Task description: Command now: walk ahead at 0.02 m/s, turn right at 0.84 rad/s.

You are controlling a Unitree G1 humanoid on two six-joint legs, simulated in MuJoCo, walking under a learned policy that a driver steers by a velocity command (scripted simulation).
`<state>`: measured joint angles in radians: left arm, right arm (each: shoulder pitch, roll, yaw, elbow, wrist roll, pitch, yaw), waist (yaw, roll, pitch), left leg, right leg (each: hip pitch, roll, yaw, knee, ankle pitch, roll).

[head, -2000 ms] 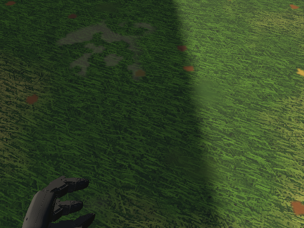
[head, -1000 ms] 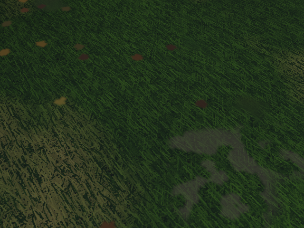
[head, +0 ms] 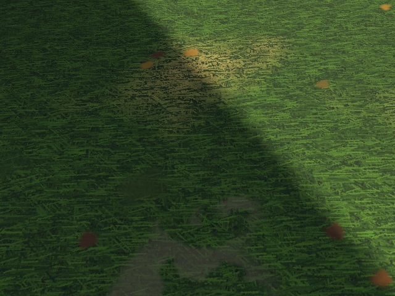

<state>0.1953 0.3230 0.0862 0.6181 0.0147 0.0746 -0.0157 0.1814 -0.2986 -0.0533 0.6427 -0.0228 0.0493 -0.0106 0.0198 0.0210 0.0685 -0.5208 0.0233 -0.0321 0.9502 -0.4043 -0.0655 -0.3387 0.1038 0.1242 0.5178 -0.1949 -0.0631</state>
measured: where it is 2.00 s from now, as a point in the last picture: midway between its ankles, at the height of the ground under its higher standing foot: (125, 270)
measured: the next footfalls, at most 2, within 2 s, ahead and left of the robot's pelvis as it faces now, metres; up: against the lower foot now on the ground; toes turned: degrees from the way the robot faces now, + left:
left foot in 0.14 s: +0.08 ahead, +0.12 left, +0.00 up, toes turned -4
right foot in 0.52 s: +0.05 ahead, -0.08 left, +0.00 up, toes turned +19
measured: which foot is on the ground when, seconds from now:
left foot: up 0.00-0.12, down 0.14-0.54, up 0.56-1.00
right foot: down 0.00-0.18, up 0.20-0.50, down 0.52-1.00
